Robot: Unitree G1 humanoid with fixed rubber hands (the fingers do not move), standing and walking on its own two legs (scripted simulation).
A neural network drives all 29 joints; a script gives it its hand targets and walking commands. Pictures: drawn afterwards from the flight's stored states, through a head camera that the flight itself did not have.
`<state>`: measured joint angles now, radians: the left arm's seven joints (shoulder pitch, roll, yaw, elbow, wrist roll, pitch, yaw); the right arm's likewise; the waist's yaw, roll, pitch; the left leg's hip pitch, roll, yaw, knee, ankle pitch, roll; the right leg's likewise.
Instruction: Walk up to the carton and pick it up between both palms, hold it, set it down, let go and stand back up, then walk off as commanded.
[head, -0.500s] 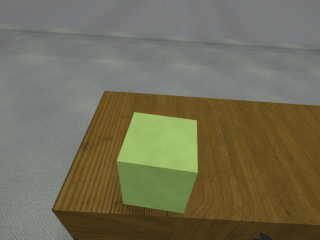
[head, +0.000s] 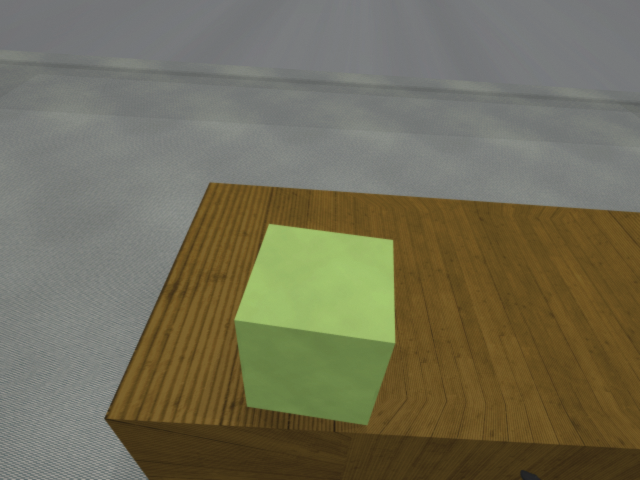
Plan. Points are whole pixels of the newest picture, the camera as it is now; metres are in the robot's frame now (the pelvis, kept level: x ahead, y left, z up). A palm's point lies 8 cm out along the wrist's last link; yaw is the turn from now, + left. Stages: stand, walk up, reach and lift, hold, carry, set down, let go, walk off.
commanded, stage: stand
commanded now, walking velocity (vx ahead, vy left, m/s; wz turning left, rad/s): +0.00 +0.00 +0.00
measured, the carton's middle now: (318, 325) +0.40 -0.01 -0.07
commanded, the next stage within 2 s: walk off in 0.30 s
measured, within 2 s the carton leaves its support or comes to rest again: neither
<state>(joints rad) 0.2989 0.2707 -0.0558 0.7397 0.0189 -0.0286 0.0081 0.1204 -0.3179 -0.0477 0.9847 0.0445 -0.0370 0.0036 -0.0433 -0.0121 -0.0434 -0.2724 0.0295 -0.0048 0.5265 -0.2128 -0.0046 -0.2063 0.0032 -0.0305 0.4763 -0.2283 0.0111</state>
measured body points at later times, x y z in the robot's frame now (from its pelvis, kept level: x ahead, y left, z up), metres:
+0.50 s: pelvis +0.00 +0.00 +0.00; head -0.03 +0.02 +0.45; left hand +0.11 +0.24 -0.12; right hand +0.11 -0.30 -0.10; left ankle +0.05 +0.12 -0.74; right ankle +0.02 -0.13 -0.74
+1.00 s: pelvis -0.10 -0.06 -0.02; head -0.05 -0.11 +0.42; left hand -0.03 +0.24 -0.11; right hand -0.01 -0.38 -0.17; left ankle -0.09 +0.09 -0.67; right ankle -0.07 -0.12 -0.74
